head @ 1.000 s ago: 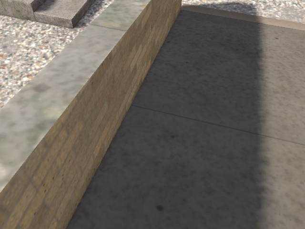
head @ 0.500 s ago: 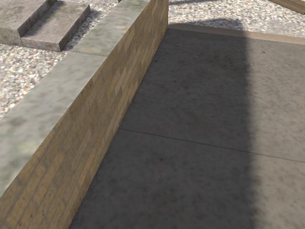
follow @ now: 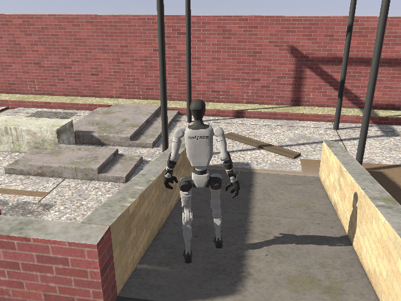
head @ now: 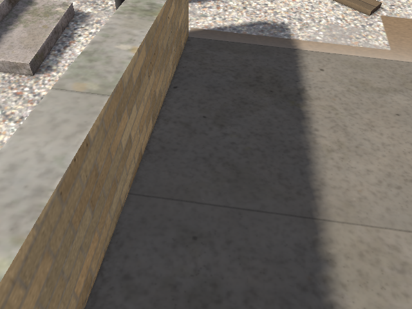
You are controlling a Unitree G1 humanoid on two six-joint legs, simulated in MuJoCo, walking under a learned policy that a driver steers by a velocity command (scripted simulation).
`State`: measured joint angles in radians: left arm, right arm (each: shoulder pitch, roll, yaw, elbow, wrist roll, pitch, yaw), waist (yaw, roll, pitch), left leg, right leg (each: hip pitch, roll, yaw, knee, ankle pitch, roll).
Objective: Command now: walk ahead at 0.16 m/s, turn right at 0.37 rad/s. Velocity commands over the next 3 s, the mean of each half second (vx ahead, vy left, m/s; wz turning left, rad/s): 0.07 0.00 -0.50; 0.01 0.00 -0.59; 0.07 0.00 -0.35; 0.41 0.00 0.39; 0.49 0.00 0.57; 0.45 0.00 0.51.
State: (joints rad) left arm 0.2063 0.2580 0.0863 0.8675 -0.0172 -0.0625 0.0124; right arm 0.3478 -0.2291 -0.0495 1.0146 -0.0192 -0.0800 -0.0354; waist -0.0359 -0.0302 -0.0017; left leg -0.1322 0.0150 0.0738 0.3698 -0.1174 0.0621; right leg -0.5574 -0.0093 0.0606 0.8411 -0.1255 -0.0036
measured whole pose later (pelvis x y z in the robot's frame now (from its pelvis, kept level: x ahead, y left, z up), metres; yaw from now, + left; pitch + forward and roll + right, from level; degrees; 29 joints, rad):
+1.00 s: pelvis +0.15 +0.02 -0.04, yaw -35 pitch +2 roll -1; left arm 0.23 0.31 0.10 0.59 -0.02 0.06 0.03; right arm 0.22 -0.26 -0.07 0.75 0.00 0.01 -0.04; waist -0.02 -0.03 0.02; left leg -0.22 0.05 0.11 0.41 -0.07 -0.02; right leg -0.56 -0.02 0.07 1.09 -0.36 0.07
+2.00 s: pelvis +0.32 -0.16 -0.08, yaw -28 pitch +4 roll +0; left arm 0.01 0.26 0.06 0.61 -0.01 -0.14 -0.04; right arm 0.51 -0.25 -0.07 0.82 0.04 -0.03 -0.02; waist -0.12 -0.03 -0.01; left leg -0.01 -0.06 -0.23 0.47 -0.39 -0.04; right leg -0.51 0.02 0.08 0.44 0.09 -0.03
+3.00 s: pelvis +0.86 -0.33 -0.19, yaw +6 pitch +3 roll +2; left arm 0.09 0.27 0.04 0.67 0.03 -0.14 -0.02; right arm 0.39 -0.27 -0.07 0.73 0.01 -0.02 -0.05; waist -0.06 -0.03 -0.02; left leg -0.24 -0.17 -0.19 0.86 -0.45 0.06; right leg -0.44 0.00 0.07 0.44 0.24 0.00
